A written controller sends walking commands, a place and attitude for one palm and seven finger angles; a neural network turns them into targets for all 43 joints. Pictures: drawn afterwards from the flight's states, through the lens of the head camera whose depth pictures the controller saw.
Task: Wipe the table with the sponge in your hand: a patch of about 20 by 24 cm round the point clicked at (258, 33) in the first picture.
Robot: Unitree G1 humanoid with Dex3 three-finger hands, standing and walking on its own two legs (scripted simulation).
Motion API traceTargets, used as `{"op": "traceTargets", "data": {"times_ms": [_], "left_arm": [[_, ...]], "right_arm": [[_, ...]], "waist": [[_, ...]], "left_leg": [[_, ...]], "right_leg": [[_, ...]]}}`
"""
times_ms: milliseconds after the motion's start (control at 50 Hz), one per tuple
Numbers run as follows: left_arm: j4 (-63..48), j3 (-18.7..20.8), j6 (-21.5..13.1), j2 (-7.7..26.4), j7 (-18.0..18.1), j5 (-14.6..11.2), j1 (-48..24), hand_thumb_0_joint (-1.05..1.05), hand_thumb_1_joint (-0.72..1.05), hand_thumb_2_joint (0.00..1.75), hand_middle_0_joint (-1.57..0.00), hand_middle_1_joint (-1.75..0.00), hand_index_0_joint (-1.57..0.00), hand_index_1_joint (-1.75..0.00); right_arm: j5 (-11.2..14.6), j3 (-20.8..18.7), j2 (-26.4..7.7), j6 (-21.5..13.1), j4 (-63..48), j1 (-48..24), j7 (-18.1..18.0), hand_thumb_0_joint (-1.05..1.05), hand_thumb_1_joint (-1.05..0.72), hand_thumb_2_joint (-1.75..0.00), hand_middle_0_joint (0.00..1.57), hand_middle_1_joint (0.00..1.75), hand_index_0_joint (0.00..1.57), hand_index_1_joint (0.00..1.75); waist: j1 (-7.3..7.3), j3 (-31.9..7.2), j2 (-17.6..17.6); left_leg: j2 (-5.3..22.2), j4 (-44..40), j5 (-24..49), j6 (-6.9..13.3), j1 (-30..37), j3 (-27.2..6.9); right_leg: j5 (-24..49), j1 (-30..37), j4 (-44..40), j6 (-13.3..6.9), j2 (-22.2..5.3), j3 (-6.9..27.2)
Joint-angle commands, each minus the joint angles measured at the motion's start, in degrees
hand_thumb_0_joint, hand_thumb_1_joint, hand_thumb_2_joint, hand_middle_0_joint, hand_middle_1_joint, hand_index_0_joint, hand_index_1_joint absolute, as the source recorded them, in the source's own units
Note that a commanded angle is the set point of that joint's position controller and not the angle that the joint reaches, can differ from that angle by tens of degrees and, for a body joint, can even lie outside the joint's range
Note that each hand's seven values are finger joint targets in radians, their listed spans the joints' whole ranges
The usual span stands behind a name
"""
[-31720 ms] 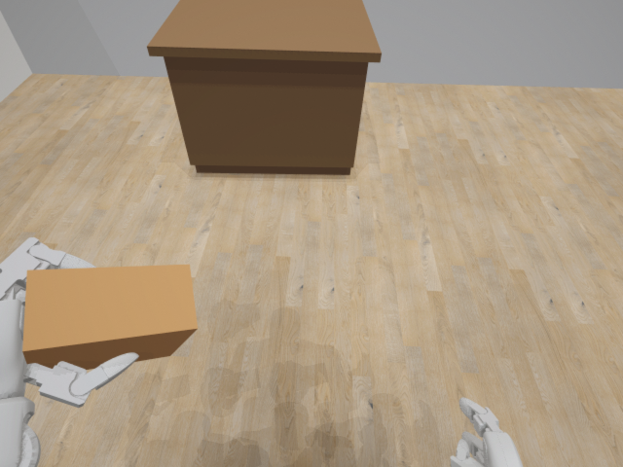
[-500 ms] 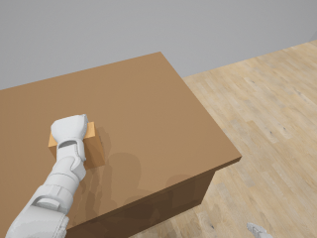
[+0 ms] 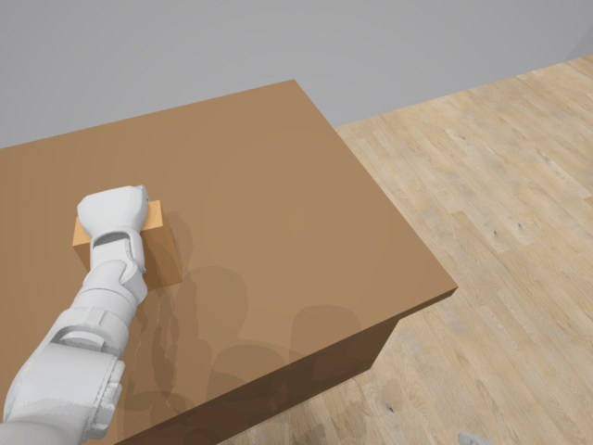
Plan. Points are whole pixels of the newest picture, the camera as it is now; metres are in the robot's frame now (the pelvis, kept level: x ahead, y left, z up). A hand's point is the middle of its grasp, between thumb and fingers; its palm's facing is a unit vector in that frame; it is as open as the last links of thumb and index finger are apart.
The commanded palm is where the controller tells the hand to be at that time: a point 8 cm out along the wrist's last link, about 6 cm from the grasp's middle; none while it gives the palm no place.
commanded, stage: wipe forward along the middle lane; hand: left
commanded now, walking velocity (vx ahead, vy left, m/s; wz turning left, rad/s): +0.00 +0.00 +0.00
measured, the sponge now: (136, 260) +0.40 +0.28 -0.04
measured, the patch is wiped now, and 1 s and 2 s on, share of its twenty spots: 1.00 1.00 1.00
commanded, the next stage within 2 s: slide back across to the first lane in 0.10 s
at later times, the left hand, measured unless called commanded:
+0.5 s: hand (115, 222) +0.43 +0.31 +0.02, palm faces -0.09 -0.03 -1.00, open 10.6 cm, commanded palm +0.39 +0.31 +0.07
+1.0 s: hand (71, 244) +0.39 +0.36 +0.02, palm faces -0.12 -0.03 -0.99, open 10.6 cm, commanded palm +0.36 +0.34 +0.07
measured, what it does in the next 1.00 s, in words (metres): stands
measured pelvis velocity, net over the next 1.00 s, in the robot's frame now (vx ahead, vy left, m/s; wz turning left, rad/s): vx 0.03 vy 0.01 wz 0.01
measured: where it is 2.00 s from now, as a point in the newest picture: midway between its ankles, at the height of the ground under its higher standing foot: outside the picture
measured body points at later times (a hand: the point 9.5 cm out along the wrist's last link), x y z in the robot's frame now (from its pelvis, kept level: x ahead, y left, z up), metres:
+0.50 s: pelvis +0.01 +0.01 +0.00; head +0.07 +0.02 +0.45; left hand +0.43 +0.30 +0.08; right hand +0.09 -0.25 -0.13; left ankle +0.02 +0.11 -0.72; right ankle +0.00 -0.12 -0.72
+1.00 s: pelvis +0.03 +0.01 +0.01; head +0.07 +0.02 +0.45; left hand +0.39 +0.35 +0.08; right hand +0.16 -0.25 -0.11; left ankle +0.02 +0.11 -0.72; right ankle +0.00 -0.12 -0.72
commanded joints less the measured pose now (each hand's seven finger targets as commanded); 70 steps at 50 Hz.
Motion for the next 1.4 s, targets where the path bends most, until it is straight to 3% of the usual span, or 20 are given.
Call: {"op": "traceTargets", "data": {"times_ms": [0, 100, 160, 200, 260, 340, 380, 420, 560, 620, 660, 780, 920, 1000, 1040, 1100, 1120, 1180, 1320, 1380], "left_arm": [[-1.90, -0.03, 1.11, 10.47, 0.54, 1.49, -16.75, 0.00, 0.10, 1.30, -1.20, -1.60, -1.20, -1.60], [-0.63, -0.06, 0.74, 10.91, 0.73, 1.73, -20.58, 0.00, 0.10, 1.30, -1.20, -1.60, -1.20, -1.60], [0.79, 2.24, 0.67, 13.49, 0.96, 1.32, -22.68, 0.00, 0.10, 1.30, -1.20, -1.60, -1.20, -1.60], [0.29, 1.77, 0.55, 13.53, 0.84, 1.84, -20.97, 0.00, 0.10, 1.30, -1.20, -1.60, -1.20, -1.60], [-2.04, 3.75, 0.04, 14.55, 0.53, 1.31, -19.40, 0.00, 0.10, 1.30, -1.20, -1.60, -1.20, -1.60], [-3.86, 5.14, 0.09, 17.61, 0.48, 1.63, -17.54, 0.00, 0.10, 1.30, -1.20, -1.60, -1.20, -1.60], [-5.89, 7.72, -0.24, 20.92, 0.53, 1.97, -15.96, 0.00, 0.10, 1.30, -1.20, -1.60, -1.20, -1.60], [-6.16, 6.75, 0.09, 19.05, 0.42, 2.24, -12.73, 0.00, 0.10, 1.30, -1.20, -1.60, -1.20, -1.60], [-8.25, 8.38, -1.14, 23.20, -2.00, 2.64, -14.10, 0.00, 0.10, 1.30, -1.20, -1.60, -1.20, -1.60], [-9.49, 6.02, -2.70, 20.31, -3.34, 3.12, -11.06, 0.00, 0.10, 1.30, -1.20, -1.60, -1.20, -1.60], [-12.20, 6.04, -4.39, 18.79, -4.06, 1.69, -10.75, 0.00, 0.10, 1.30, -1.20, -1.60, -1.20, -1.60], [-15.65, 8.74, -6.42, 21.57, -3.63, 2.01, -7.12, 0.00, 0.10, 1.30, -1.20, -1.60, -1.20, -1.60], [-14.47, 10.49, -6.28, 24.94, -3.09, 3.19, -7.52, 0.00, 0.10, 1.30, -1.20, -1.60, -1.20, -1.60], [-15.17, 6.73, -6.98, 19.63, -3.95, 3.01, -4.25, 0.00, 0.10, 1.30, -1.20, -1.60, -1.20, -1.60], [-15.11, 5.61, -6.95, 17.13, -4.09, 2.10, -1.45, 0.00, 0.10, 1.30, -1.20, -1.60, -1.20, -1.60], [-15.86, 7.13, -7.01, 17.46, -3.84, 0.41, 2.06, 0.00, 0.10, 1.30, -1.20, -1.60, -1.20, -1.60], [-14.95, 7.85, -6.60, 18.13, -3.69, 0.34, 3.01, 0.00, 0.10, 1.30, -1.20, -1.60, -1.20, -1.60], [-16.82, 6.36, -6.03, 16.82, -3.49, 0.65, 2.52, 0.00, 0.10, 1.30, -1.20, -1.60, -1.20, -1.60], [-19.54, 5.49, -4.18, 13.60, -3.34, -0.49, 10.12, 0.00, 0.10, 1.30, -1.20, -1.60, -1.20, -1.60], [-19.99, 4.64, -3.12, 12.22, -3.48, -1.37, 12.35, 0.00, 0.10, 1.30, -1.20, -1.60, -1.20, -1.60]], "right_arm": [[-0.07, -2.51, -8.49, -1.79, -5.73, 0.33, -0.23, 0.00, -0.90, -0.90, 0.20, 0.30, 0.20, 0.30], [-0.33, -2.72, -8.64, -1.97, -5.01, 2.03, -0.13, 0.00, -0.90, -0.90, 0.20, 0.30, 0.20, 0.30], [-0.42, -2.69, -8.92, -2.18, -4.41, 2.42, -0.13, 0.00, -0.90, -0.90, 0.20, 0.30, 0.20, 0.30], [-0.51, -2.89, -8.86, -2.08, -4.67, 3.24, 0.18, 0.00, -0.90, -0.90, 0.20, 0.30, 0.20, 0.30], [-0.47, -3.20, -8.58, -1.91, -5.16, 2.96, 0.45, 0.00, -0.90, -0.90, 0.20, 0.30, 0.20, 0.30], [-0.21, -3.11, -9.11, -1.54, -5.54, 2.68, 0.69, 0.00, -0.90, -0.90, 0.20, 0.30, 0.20, 0.30], [-0.24, -3.23, -9.23, -1.66, -5.71, 2.60, 0.67, 0.00, -0.90, -0.90, 0.20, 0.30, 0.20, 0.30], [-0.12, -3.30, -8.97, -1.67, -6.01, 2.22, 1.05, 0.00, -0.90, -0.90, 0.20, 0.30, 0.20, 0.30], [0.14, -2.94, -9.51, -1.77, -6.19, 0.89, 0.62, 0.00, -0.90, -0.90, 0.20, 0.30, 0.20, 0.30], [0.07, -3.37, -9.39, -1.76, -6.49, 1.52, 0.65, 0.00, -0.90, -0.90, 0.20, 0.30, 0.20, 0.30], [0.08, -3.60, -8.99, -1.96, -6.84, 0.98, 0.44, 0.00, -0.90, -0.90, 0.20, 0.30, 0.20, 0.30], [-0.21, -4.09, -9.68, -1.43, -6.57, 1.11, 0.51, 0.00, -0.90, -0.90, 0.20, 0.30, 0.20, 0.30], [-0.18, -3.80, -9.95, -0.93, -6.30, 0.16, 0.44, 0.00, -0.90, -0.90, 0.20, 0.30, 0.20, 0.30], [-0.19, -3.88, -9.31, -1.13, -6.96, 0.01, 0.64, 0.00, -0.90, -0.90, 0.20, 0.30, 0.20, 0.30], [-0.13, -3.99, -9.17, -0.98, -7.32, -0.39, 0.72, 0.00, -0.90, -0.90, 0.20, 0.30, 0.20, 0.30], [-0.05, -3.93, -9.31, -1.00, -7.66, -0.65, 0.55, 0.00, -0.90, -0.90, 0.20, 0.30, 0.20, 0.30], [0.04, -3.74, -9.49, -0.88, -7.61, -1.12, 0.54, 0.00, -0.90, -0.90, 0.20, 0.30, 0.20, 0.30], [0.00, -3.66, -9.52, -1.01, -7.74, -1.48, 0.52, 0.00, -0.90, -0.90, 0.20, 0.30, 0.20, 0.30], [0.23, -3.61, -8.92, -1.31, -8.80, -3.36, 0.78, 0.00, -0.90, -0.90, 0.20, 0.30, 0.20, 0.30], [0.37, -3.24, -9.07, -1.40, -9.19, -4.14, 0.69, 0.00, -0.90, -0.90, 0.20, 0.30, 0.20, 0.30]], "waist": [[-1.75, -12.90, -2.91], [-2.50, -14.50, -1.71], [-2.62, -15.49, -2.89], [-1.75, -17.66, -0.69], [-0.55, -20.68, -1.02], [-0.39, -17.95, -1.86], [0.99, -19.85, -0.05], [1.10, -18.20, -0.09], [0.66, -15.35, 0.55], [0.41, -15.71, 1.08], [0.30, -16.43, 1.14], [1.00, -16.85, 2.22], [0.71, -14.54, 0.62], [1.02, -15.78, 2.80], [0.85, -14.79, 0.38], [1.48, -15.21, -1.27], [1.51, -13.28, -2.29], [1.66, -12.85, -0.38], [3.01, -12.84, -1.07], [2.71, -10.06, -2.25]], "left_leg": [[-0.28, -3.29, 7.88, 1.57, 9.71, -0.72], [0.11, -2.80, 8.34, 1.48, 10.61, -1.12], [0.36, -2.72, 8.85, 1.54, 9.60, -1.27], [0.18, -2.22, 10.20, 1.41, 10.76, -1.12], [0.36, -2.34, 14.39, 1.34, 12.64, -1.39], [0.05, -3.41, 13.01, 1.59, 12.36, -1.03], [-0.23, -3.65, 15.83, 1.54, 13.63, -1.27], [-0.19, -4.01, 16.38, 1.51, 14.25, -1.11], [-0.43, -5.42, 15.91, 1.71, 14.61, -1.38], [-0.40, -4.87, 17.26, 1.73, 16.90, -1.38], [-0.16, -4.66, 19.78, 1.68, 18.22, -1.64], [-0.24, -3.36, 24.70, 1.52, 19.90, -1.80], [-0.88, -3.98, 20.05, 1.78, 16.87, -1.28], [-0.66, -3.74, 21.24, 1.45, 18.71, -1.83], [-0.53, -3.82, 19.76, 1.54, 18.50, -1.87], [-0.62, -3.86, 19.00, 1.73, 17.34, -1.65], [-0.73, -4.20, 17.75, 1.75, 16.03, -1.53], [-0.71, -4.62, 17.37, 1.66, 16.51, -2.05], [-0.61, -5.19, 16.53, 1.45, 16.62, -1.97], [-0.60, -5.56, 15.00, 1.43, 15.49, -2.26]], "right_leg": [[9.79, 2.92, -5.21, -2.07, 0.31, -0.27], [8.64, 0.89, -4.60, -2.25, 0.71, -0.82], [9.60, 1.60, -4.45, -2.20, 0.66, -0.48], [10.36, 2.05, -3.88, -2.34, 0.79, -0.74], [14.18, 5.07, -3.50, -2.55, 0.92, -0.70], [13.62, 6.57, -4.82, -2.26, 0.92, -0.60], [15.97, 9.02, -4.45, -2.59, 0.86, -0.59], [16.18, 8.77, -4.96, -2.63, 0.95, -0.90], [16.15, 10.26, -6.32, -2.84, 0.52, -0.20], [16.86, 9.35, -6.56, -2.95, 0.67, -0.54], [18.89, 9.86, -6.35, -3.09, 0.73, -0.45], [22.89, 10.05, -5.57, -3.41, 0.79, -0.75], [21.09, 10.53, -6.13, -3.11, 0.33, -0.41], [19.46, 9.19, -5.81, -3.42, 0.56, -0.93], [18.29, 8.78, -6.31, -3.32, 0.77, -0.84], [19.26, 10.49, -6.25, -3.24, 0.68, -0.61], [19.17, 10.45, -6.57, -3.15, 0.61, -0.49], [16.90, 9.61, -6.31, -3.42, 0.74, -0.92], [15.89, 10.67, -6.45, -3.47, 0.70, -0.74], [14.76, 10.30, -6.55, -3.39, 0.80, -1.08]]}}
